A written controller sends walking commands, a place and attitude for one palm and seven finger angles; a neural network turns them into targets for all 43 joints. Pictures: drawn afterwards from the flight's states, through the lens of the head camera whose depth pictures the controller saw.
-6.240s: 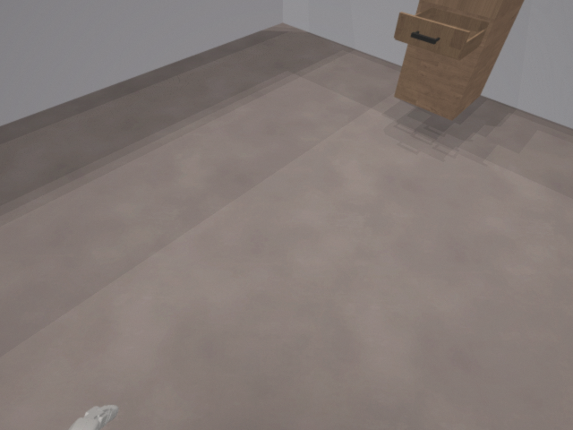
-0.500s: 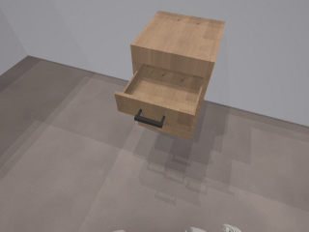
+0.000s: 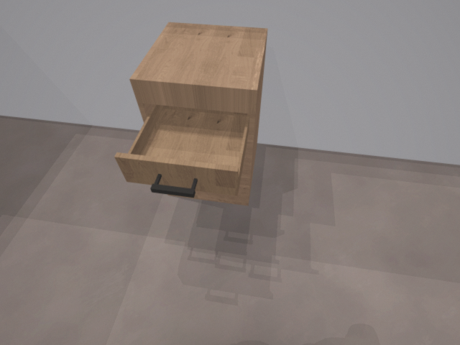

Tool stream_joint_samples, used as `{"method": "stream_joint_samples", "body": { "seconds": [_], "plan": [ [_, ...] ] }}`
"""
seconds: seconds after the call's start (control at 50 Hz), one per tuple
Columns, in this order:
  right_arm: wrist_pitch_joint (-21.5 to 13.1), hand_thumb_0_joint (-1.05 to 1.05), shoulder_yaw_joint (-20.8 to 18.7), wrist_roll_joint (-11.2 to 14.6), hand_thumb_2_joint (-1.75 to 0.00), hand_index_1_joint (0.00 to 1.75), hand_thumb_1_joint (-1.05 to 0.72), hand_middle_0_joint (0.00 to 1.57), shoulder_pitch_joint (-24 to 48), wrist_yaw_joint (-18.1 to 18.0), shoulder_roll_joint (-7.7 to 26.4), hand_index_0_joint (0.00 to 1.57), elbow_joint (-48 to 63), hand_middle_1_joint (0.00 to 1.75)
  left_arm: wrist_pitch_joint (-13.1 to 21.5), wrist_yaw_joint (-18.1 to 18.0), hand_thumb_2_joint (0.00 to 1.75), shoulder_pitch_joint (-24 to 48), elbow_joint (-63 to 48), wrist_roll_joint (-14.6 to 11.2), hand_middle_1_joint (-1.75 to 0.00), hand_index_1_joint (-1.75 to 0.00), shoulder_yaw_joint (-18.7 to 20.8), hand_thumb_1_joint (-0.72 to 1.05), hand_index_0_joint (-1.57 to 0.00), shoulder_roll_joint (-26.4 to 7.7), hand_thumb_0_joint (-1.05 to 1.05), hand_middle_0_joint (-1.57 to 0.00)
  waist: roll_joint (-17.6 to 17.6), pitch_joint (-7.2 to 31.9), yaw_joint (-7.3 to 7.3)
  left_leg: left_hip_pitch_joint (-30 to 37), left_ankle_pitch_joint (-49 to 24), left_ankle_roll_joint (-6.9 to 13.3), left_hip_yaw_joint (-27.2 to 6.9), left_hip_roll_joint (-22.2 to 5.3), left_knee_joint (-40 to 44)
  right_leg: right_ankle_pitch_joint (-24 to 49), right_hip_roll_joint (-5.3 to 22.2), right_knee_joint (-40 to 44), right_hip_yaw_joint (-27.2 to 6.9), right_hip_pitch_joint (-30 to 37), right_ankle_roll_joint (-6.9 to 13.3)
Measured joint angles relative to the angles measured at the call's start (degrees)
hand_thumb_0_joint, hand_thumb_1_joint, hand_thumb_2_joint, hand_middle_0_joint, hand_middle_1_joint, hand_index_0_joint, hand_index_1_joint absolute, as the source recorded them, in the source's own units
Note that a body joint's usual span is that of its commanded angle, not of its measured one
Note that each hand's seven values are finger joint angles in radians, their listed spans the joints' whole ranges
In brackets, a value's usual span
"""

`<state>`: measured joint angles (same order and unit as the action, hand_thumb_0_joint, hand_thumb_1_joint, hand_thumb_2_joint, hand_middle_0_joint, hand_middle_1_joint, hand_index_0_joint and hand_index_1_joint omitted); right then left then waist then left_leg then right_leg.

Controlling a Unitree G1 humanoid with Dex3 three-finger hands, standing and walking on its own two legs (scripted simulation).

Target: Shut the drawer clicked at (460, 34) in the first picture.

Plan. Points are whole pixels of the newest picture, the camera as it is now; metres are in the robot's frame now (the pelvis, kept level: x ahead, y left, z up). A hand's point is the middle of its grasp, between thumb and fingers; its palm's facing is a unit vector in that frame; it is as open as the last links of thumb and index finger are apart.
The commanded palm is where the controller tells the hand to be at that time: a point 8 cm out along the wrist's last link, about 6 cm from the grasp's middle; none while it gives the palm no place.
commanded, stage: take the last steps up to it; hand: left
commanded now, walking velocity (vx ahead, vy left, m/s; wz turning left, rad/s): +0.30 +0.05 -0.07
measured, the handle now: (174, 185) +0.58 +0.22 -0.23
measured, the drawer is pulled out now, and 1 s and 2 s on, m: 0.26 0.26 0.26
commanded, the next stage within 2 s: come to a stop and stand still in 0.82 s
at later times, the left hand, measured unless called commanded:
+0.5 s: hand (159, 316) +0.20 +0.17 -0.18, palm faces -0.08 -0.98 -0.20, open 7.4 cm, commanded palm none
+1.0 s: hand (149, 295) +0.24 +0.21 -0.20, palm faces +0.05 -0.98 -0.17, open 7.3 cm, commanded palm none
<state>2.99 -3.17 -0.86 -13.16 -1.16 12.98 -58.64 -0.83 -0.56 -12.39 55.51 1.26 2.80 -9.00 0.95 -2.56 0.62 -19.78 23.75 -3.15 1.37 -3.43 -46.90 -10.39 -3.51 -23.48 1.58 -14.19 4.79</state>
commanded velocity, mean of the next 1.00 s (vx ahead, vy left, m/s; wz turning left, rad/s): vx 0.19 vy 0.02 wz -0.01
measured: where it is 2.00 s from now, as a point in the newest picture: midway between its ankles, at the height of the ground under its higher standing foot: outside the picture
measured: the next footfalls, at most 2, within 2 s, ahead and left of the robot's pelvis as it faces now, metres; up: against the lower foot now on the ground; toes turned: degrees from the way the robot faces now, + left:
left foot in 0.12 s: +0.02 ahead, +0.13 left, +0.00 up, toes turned +3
right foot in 0.50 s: +0.20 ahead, -0.13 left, +0.00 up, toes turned -10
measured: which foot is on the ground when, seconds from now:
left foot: up 0.00-0.10, down 0.12-0.50, up 0.52-0.88, down 0.90-1.00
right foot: down 0.00-0.12, up 0.14-0.48, down 0.50-0.90, up 0.92-1.00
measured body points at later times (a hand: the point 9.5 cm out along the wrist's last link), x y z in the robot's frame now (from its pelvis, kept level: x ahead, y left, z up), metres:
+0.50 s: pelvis +0.10 -0.01 -0.02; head +0.14 -0.02 +0.43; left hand +0.20 +0.22 -0.16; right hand +0.00 -0.20 -0.17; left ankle -0.02 +0.13 -0.74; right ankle +0.16 -0.12 -0.75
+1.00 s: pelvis +0.26 +0.03 -0.01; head +0.29 +0.06 +0.44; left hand +0.24 +0.26 -0.18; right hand +0.33 -0.20 -0.15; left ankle +0.30 +0.12 -0.74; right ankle +0.18 -0.09 -0.69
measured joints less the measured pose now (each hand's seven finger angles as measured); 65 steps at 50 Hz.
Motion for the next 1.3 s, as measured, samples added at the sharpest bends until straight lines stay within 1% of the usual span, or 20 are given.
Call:
{"method": "stream_joint_samples", "body": {
  "seconds": [0.06, 0.12, 0.16, 0.2, 0.24, 0.3, 0.4, 0.48, 0.52, 0.58, 0.64, 0.74, 0.86, 0.88, 0.9, 0.96, 1.02, 1.14, 1.24, 1.3],
  "plan": [
    [-1.4, 0.0, 0.6, 0.0, -0.9, 0.3, -0.91, 0.2, -0.7, 0.2, -1.1, 0.2, -0.2, 0.3, 0.2, 0.2, 0.9, -0.4, 1.1, 0.0, -0.3, -0.3, 0.1, 0.91, -0.2, -0.5, 0.0, -0.2, -0.8, 0.6, 0.4, 3.8, 0.0, 1.1, 0.9, 0.8, 7.9, 0.0, -0.3, 0.3, -0.6, 0.5, -0.4],
    [-3.4, 0.0, 1.3, -0.1, -0.9, 0.3, -0.91, 0.2, -2.3, 0.3, -2.1, 0.2, -0.2, 0.3, 0.1, 0.5, 0.9, -1.6, 2.4, -0.4, -0.3, -0.3, 0.4, 0.91, -0.2, -1.1, 0.0, -0.2, -1.2, 1.9, 0.09, 9.1, -4.7, 2.9, 1.7, 1.2, 19.2, -2.4, -0.7, -2.8, -0.8, -0.2, -1.3],
    [-3.9, 0.0, 1.7, -0.5, -0.9, 0.3, -0.91, 0.2, -3.5, 0.3, -3.3, 0.2, -0.3, 0.3, -0.5, 0.8, 0.9, -2.4, 3.4, -0.6, -0.3, -0.3, 0.8, 0.91, -0.2, -1.7, 0.0, -0.2, -2.3, 2.4, -0.38, 10.2, -6.5, 4.0, 2.5, 1.9, 19.6, -9.7, 0.1, -10.0, -1.1, -2.3, -1.9],
    [-4.0, 0.0, 2.0, -0.5, -0.9, 0.3, -0.91, 0.2, -5.1, 0.3, -4.0, 0.2, -0.2, 0.3, -0.9, 1.2, 0.9, -2.8, 4.1, 0.0, -0.3, -0.3, 1.0, 0.91, -0.2, -1.9, 0.01, -0.2, -2.2, 2.9, -1.05, 11.8, -6.0, 4.6, 3.0, 2.0, 21.4, -12.5, 0.9, -19.8, -0.4, -5.8, -2.3],
    [-4.3, 0.0, 2.3, -0.4, -0.9, 0.3, -0.91, 0.2, -6.6, 0.2, -4.6, 0.2, -0.8, 0.3, -0.8, 1.6, 0.9, -2.8, 4.2, 0.4, -0.3, -0.3, 1.1, 0.91, -0.2, -2.1, 0.01, -0.2, -2.0, 2.8, -1.37, 13.8, -6.7, 4.5, 3.1, 2.2, 24.4, -11.3, 2.4, -27.6, -0.2, -9.2, -3.0],
    [-5.0, 0.0, 2.7, -0.3, -0.9, 0.3, -0.91, 0.2, -8.3, 0.1, -5.5, 0.2, -2.1, 0.3, -0.1, 1.9, 0.9, -2.0, 3.7, 0.4, -0.3, -0.3, 1.3, 0.91, -0.2, -2.4, 0.01, -0.2, -1.9, 1.8, -1.26, 16.4, -7.7, 4.4, 3.6, 2.6, 28.0, -8.6, 5.0, -31.7, -0.1, -12.4, -4.0],
    [-5.8, 0.0, 2.6, -0.5, -0.9, 0.3, -0.9, 0.2, -10.3, 0.1, -6.5, 0.2, -3.9, 0.3, 0.2, 1.8, 0.9, 0.4, 3.1, 0.2, -0.3, -0.3, 1.0, 0.91, -0.2, -2.1, 0.01, -0.2, -1.3, -0.6, -2.0, 19.4, -5.9, 3.5, 4.4, 2.3, 29.2, -9.0, 7.6, -23.1, 1.5, -12.7, -4.8],
    [-5.7, 0.0, 2.2, -0.3, -0.9, 0.3, -0.9, 0.2, -11.8, 0.3, -6.2, 0.2, -5.4, 0.3, 1.4, 1.9, 0.9, 2.5, 2.3, 0.1, -0.3, -0.3, 0.6, 0.91, -0.2, -1.4, 0.01, -0.19, -0.4, -1.7, -2.85, 20.0, -0.8, 1.9, 4.9, 1.0, 24.2, -5.5, 6.7, -10.9, 4.0, -8.3, -3.9],
    [-5.3, 0.0, 1.9, 0.3, -0.9, 0.3, -0.9, 0.2, -12.1, 0.6, -5.9, 0.2, -6.4, 0.3, 3.1, 1.7, 0.9, 3.5, 1.9, 0.3, -0.3, -0.3, 0.5, 0.91, -0.2, -0.8, 0.01, -0.2, 0.2, -2.2, -2.75, 16.2, 3.4, 2.5, 4.1, -0.1, 12.7, -1.1, 6.4, -10.7, 5.0, -7.1, -2.8],
    [-4.2, 0.0, 1.3, 0.5, -0.9, 0.3, -0.91, 0.2, -10.5, 0.9, -4.7, 0.2, -7.0, 0.3, 4.5, 1.2, 0.9, 3.7, 1.8, -0.2, -0.3, -0.3, 0.0, 0.91, -0.2, 0.7, 0.0, -0.2, 1.4, -2.5, -2.29, 6.2, 4.1, 4.1, 1.5, -0.2, -9.8, -5.1, 6.1, -11.2, 6.9, -3.8, -2.7],
    [-3.8, 0.01, 0.6, 0.2, -0.9, 0.3, -0.91, 0.2, -7.7, 0.9, -3.4, 0.2, -5.9, 0.3, 4.9, -0.3, 0.9, 2.1, 2.1, -0.5, -0.3, -0.3, 0.7, 0.94, -0.2, 1.1, -0.01, -0.2, 1.3, -1.5, -1.48, -1.8, -0.2, 3.8, 2.2, -1.2, -16.3, -4.8, 5.9, -6.6, 7.7, 0.4, -3.3],
    [-3.9, 0.0, -0.2, 0.0, -0.9, 0.3, -0.91, 0.2, -1.9, 1.4, -2.0, 0.2, -1.9, 0.3, 4.2, -0.4, 0.9, -1.2, 4.2, 0.2, -0.3, -0.3, 0.3, 0.95, -0.2, -0.2, -0.01, -0.2, 0.6, -0.1, -1.22, -7.6, -6.2, 2.4, 3.7, -3.0, -5.5, -4.2, 6.0, -0.6, 8.0, 5.4, -3.9],
    [-5.0, 0.0, 0.3, -0.1, -0.9, 0.3, -0.91, 0.19, 2.4, 2.4, -2.2, 0.19, 0.9, 0.3, 3.2, 0.1, 0.9, -4.9, 6.8, 0.4, -0.3, -0.3, 0.1, 0.92, -0.2, -0.6, 0.0, -0.2, -0.7, 0.0, 0.43, -3.9, -10.9, 2.7, 4.4, -2.0, 10.0, -7.9, 6.6, -1.2, 7.7, 8.9, -6.1],
    [-5.4, 0.0, 0.5, -0.1, -0.9, 0.3, -0.91, 0.2, 2.5, 2.5, -2.2, 0.19, 1.2, 0.3, 2.9, 0.1, 0.9, -5.6, 7.1, 0.3, -0.3, -0.3, 0.1, 0.92, -0.2, -0.7, 0.0, -0.2, -0.9, 0.1, 0.7, -2.0, -12.1, 2.8, 4.6, -1.6, 13.1, -9.4, 6.8, -2.8, 7.6, 9.0, -6.7],
    [-5.9, 0.0, 0.6, -0.3, -0.9, 0.3, -0.91, 0.2, 2.6, 2.4, -2.4, 0.2, 1.4, 0.3, 2.6, 0.2, 0.9, -6.1, 7.4, 0.2, -0.3, -0.3, 0.2, 0.92, -0.2, -0.9, 0.0, -0.2, -1.5, 0.1, 0.85, -0.9, -12.8, 4.1, 4.9, -1.1, 14.2, -11.5, 7.5, -5.8, 7.2, 8.3, -6.6],
    [-6.3, 0.0, 1.3, -0.6, -0.9, 0.3, -0.91, 0.2, 3.0, 1.7, -3.8, 0.2, 1.8, 0.3, 1.3, 0.0, 0.9, -5.6, 8.1, 0.0, -0.3, -0.3, 0.4, 0.92, -0.2, -1.6, 0.0, -0.2, -3.6, -0.6, 1.28, -0.1, -9.6, 5.6, 6.6, 0.2, 12.2, -19.3, 7.6, -23.6, 3.5, 1.4, -4.3],
    [-5.9, 0.0, 2.0, -0.2, -0.9, 0.3, -0.92, 0.2, 2.9, 0.1, -4.9, 0.2, 1.0, 0.3, 1.0, -0.5, 0.9, -3.9, 8.3, -0.3, -0.3, -0.3, 0.1, 0.92, -0.2, -1.5, 0.0, -0.2, -3.9, -1.4, 1.15, 2.9, -10.5, 5.5, 7.3, 1.4, 16.5, -17.8, 6.9, -31.2, 2.1, -4.0, -4.5],
    [-3.9, -0.01, 1.9, 0.3, -0.9, 0.3, -0.94, 0.2, 4.1, -1.1, -4.2, 0.2, -1.0, 0.3, -0.4, -1.3, 0.9, -0.6, 6.3, -0.5, -0.3, -0.3, -0.6, 0.91, -0.2, -0.8, 0.0, -0.2, -3.1, -2.7, 0.35, 6.4, -12.3, 6.0, 8.0, 2.5, 22.1, -14.8, 6.4, -24.5, 0.9, -6.9, -6.2],
    [-2.3, -0.01, 1.0, -0.1, -0.9, 0.3, -0.93, 0.2, 3.9, -1.1, -4.1, 0.2, -1.5, 0.3, -1.8, -1.4, 0.9, 1.5, 4.2, -0.1, -0.3, -0.3, 0.0, 0.91, -0.2, -1.3, 0.0, -0.2, -2.0, -3.1, -0.46, 6.2, -11.4, 4.9, 7.9, 1.3, 20.9, -15.3, 5.4, -23.7, 0.7, -7.1, -5.9],
    [-1.7, 0.0, 0.4, -0.3, -0.9, 0.3, -0.92, 0.2, 3.4, -0.8, -3.6, 0.2, -1.7, 0.3, -1.7, -1.4, 0.9, 2.1, 3.2, -0.1, -0.3, -0.3, 0.1, 0.91, -0.2, -1.5, 0.0, -0.2, -0.8, -3.0, -0.76, 5.6, -10.6, 3.7, 7.9, 0.3, 19.1, -11.8, 5.4, -17.6, 1.0, -4.6, -5.4]
  ]
}}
